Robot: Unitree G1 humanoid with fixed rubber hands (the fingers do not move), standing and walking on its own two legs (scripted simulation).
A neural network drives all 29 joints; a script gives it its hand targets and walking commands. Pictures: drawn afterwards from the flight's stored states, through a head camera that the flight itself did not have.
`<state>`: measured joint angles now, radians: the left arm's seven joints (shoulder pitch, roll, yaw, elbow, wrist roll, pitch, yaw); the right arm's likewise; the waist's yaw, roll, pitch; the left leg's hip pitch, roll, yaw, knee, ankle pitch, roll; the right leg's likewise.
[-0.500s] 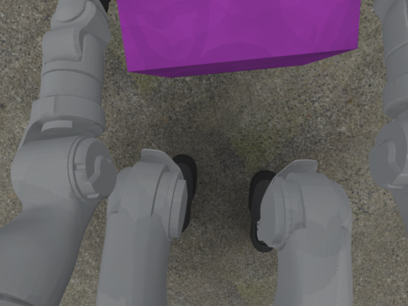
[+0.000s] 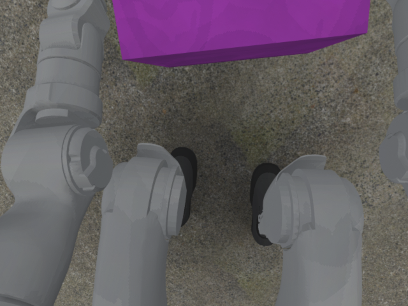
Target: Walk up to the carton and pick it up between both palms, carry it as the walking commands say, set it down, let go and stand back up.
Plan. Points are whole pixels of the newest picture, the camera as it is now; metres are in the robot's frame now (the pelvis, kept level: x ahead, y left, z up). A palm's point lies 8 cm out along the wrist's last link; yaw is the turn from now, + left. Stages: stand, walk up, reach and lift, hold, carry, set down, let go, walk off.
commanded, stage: set down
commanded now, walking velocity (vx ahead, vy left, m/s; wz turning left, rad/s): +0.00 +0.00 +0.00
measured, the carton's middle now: out of the picture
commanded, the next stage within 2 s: let go in 1.88 s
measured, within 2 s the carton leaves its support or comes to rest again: neither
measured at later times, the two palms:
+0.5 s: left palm out of the picture +0.54 +0.23 -0.16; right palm out of the picture +0.58 -0.22 -0.16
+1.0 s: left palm out of the picture +0.55 +0.24 -0.04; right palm out of the picture +0.60 -0.22 -0.03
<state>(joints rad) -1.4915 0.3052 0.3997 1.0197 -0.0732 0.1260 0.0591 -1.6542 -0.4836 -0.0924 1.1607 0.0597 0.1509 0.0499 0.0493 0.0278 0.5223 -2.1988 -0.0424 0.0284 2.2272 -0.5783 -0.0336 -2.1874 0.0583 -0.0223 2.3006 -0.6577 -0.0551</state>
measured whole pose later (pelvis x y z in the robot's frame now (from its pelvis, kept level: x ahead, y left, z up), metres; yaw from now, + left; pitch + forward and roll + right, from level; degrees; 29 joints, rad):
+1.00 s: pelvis +0.00 +0.00 +0.07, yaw +0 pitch +41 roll +3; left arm -1.35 0.35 0.32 0.88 -0.16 0.23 0.10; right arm -1.52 -0.60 -0.12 1.08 0.13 0.23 0.07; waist 0.08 0.00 0.21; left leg -2.16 -0.03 0.03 1.98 -0.53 -0.01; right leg -2.14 0.03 -0.02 2.04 -0.61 -0.05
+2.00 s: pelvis +0.04 +0.00 +0.31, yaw -1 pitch +44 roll +1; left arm -1.06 0.21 0.41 0.75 0.03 0.23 0.01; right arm -1.26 -0.50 -0.29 1.04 -0.05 0.21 0.17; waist 0.09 0.00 -0.01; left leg -1.47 -0.03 -0.01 0.96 -0.25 -0.01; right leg -1.46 0.05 0.01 1.00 -0.31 -0.03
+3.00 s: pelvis +0.12 +0.01 +0.42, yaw -2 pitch -3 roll +0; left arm 0.21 0.21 0.04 0.40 0.01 0.11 -0.08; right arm 0.22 -0.22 -0.04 0.42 -0.01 0.10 0.07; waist 0.00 -0.01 0.10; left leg -0.15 -0.03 -0.03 0.45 -0.25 0.01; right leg -0.12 0.04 0.03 0.46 -0.28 -0.03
